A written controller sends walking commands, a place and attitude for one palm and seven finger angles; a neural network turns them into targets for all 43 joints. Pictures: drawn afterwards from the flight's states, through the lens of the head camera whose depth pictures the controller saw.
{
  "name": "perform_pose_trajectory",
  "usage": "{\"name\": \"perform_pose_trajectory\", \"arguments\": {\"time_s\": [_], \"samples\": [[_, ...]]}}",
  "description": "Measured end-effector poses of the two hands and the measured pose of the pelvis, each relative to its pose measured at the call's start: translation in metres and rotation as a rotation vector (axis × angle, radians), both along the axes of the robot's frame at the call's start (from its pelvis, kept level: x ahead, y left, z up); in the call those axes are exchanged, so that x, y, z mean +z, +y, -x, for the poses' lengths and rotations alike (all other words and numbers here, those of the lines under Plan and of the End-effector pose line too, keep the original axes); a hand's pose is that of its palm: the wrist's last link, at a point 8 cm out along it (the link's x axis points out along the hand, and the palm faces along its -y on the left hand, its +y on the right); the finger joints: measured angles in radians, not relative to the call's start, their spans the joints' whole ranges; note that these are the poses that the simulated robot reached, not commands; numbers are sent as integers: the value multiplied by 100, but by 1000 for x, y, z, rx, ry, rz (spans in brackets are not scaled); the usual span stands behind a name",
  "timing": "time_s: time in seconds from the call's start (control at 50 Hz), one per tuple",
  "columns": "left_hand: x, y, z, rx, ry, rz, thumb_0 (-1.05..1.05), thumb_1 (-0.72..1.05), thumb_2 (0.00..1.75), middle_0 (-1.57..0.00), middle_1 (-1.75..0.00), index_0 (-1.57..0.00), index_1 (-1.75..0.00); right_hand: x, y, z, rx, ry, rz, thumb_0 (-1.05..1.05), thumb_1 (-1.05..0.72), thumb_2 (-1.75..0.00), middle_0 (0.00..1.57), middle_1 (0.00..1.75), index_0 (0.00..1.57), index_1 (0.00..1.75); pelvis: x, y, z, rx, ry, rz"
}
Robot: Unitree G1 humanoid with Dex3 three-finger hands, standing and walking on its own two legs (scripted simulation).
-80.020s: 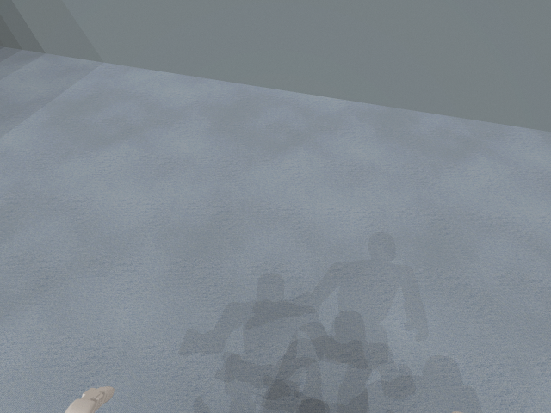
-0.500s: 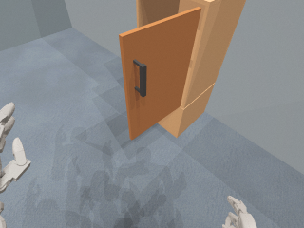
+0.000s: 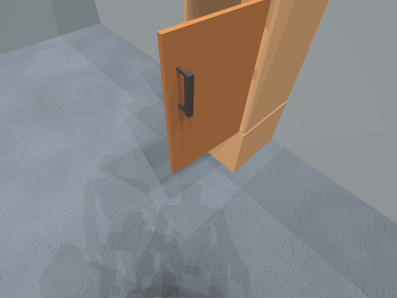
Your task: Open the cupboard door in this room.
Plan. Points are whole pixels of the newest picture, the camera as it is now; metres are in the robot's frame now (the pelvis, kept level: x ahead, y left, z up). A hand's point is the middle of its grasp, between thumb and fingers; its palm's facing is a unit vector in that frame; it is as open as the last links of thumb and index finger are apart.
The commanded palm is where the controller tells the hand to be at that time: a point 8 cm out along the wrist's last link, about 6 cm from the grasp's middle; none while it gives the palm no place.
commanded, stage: let the arm hang, fingers relaxed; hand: left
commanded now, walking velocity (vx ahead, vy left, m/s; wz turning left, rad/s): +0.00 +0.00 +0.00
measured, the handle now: (184, 92) +0.63 +0.08 +0.03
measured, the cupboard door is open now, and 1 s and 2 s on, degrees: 86 86 86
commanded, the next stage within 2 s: look to check the result in 0.62 s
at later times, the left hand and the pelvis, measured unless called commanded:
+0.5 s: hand out of the picture +0.02 +0.17 -0.17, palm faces +0.01 -0.98 -0.18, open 7.3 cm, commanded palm none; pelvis +0.01 +0.00 +0.00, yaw -2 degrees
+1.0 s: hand out of the picture +0.03 +0.17 -0.17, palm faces +0.03 -0.98 -0.19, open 7.3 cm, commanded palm none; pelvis +0.03 +0.00 +0.01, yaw -1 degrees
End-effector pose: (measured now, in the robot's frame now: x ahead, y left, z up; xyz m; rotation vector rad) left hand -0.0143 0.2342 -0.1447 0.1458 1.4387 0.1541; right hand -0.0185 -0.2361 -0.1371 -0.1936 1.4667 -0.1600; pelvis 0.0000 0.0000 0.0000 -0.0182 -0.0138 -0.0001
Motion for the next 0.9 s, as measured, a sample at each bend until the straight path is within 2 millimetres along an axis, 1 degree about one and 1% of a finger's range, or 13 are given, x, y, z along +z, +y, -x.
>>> {"name": "perform_pose_trajectory", "arguments": {"time_s": [0.06,0.1,0.14,0.18,0.24,0.4,0.46,0.56,0.66,0.9], "samples": [[6,5,17,16,51,-24,0,95,90,-20,-30,-20,-30,-6,10,3,-16,7,-32,1,-91,-90,20,30,19,30,1,1,-2,-3,-4,-2],[10,7,22,22,70,-37,0,94,90,-20,-30,-20,-30,-9,17,1,-25,0,-52,1,-91,-90,20,30,19,30,2,2,-3,-6,-8,-3],[12,8,23,24,75,-46,0,93,90,-20,-30,-20,-30,-12,23,-2,-30,-13,-70,0,-91,-90,20,30,19,30,3,2,-5,-9,-12,-5],[13,8,20,23,69,-51,0,92,90,-20,-30,-20,-30,-14,29,-6,-33,-27,-85,0,-91,-90,20,30,19,30,3,3,-6,-12,-15,-8],[13,5,11,19,44,-48,0,92,90,-20,-30,-20,-30,-15,33,-11,-31,-39,-94,1,-91,-90,20,30,20,30,3,3,-7,-15,-18,-12],[6,-13,-23,-7,-30,0,0,91,90,-20,-30,-20,-30,-12,30,-14,-48,-49,-79,1,-92,-90,20,30,20,30,4,3,-11,-25,-17,-18],[4,-18,-32,-17,-43,12,0,92,90,-20,-30,-20,-30,-10,29,-14,-53,-45,-70,0,-91,-90,20,30,19,30,4,3,-13,-27,-15,-18],[4,-17,-37,-15,-40,13,1,93,90,-20,-30,-20,-30,-8,27,-14,-58,-34,-62,0,-91,-90,20,30,19,30,5,2,-17,-26,-12,-19],[5,-16,-37,-9,-30,7,0,92,90,-20,-30,-20,-30,-8,27,-17,-56,-24,-64,0,-91,-90,20,30,19,30,6,1,-21,-24,-10,-18],[9,-16,-36,6,-4,-6,0,91,90,-20,-30,-20,-30,-10,24,-34,-43,-34,-68,0,-91,-90,20,30,19,30,6,-1,-30,-21,-10,-21]]}}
